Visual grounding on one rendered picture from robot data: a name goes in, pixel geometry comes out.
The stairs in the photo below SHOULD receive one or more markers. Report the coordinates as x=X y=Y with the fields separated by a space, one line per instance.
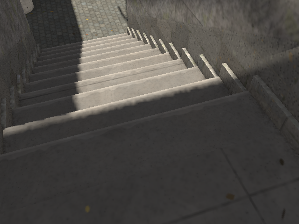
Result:
x=90 y=85

